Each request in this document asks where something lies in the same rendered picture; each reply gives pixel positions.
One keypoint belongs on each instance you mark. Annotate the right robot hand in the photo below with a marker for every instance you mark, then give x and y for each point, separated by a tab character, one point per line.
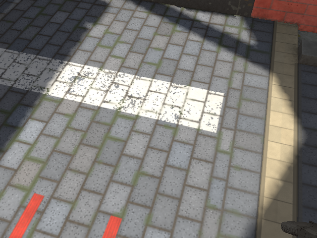
300	229

